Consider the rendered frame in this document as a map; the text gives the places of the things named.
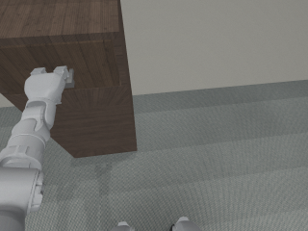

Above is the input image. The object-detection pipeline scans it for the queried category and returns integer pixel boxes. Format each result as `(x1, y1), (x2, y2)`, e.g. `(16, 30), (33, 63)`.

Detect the robot left forearm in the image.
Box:
(0, 97), (57, 171)

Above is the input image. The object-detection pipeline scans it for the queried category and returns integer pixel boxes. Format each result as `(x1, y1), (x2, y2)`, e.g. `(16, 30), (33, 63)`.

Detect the robot right thigh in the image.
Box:
(172, 220), (202, 231)

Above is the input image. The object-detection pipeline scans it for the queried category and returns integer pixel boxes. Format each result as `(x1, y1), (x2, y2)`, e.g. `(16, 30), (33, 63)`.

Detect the cabinet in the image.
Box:
(0, 0), (138, 159)

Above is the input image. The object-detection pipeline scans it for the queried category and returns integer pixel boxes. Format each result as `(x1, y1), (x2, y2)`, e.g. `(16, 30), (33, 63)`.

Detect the handle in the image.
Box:
(64, 68), (75, 89)

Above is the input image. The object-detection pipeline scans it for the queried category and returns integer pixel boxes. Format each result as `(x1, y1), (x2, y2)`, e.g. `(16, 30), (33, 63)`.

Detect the robot left shin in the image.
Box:
(117, 221), (130, 227)

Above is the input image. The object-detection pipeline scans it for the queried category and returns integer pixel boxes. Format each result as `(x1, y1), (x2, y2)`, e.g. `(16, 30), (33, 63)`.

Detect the drawer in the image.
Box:
(0, 39), (120, 95)

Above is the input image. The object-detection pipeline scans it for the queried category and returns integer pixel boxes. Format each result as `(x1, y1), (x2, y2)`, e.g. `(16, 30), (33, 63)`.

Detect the robot left upper arm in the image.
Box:
(0, 167), (45, 231)

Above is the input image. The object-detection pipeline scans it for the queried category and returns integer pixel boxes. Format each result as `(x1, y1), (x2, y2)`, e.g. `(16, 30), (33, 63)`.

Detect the robot left hand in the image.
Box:
(24, 65), (69, 105)

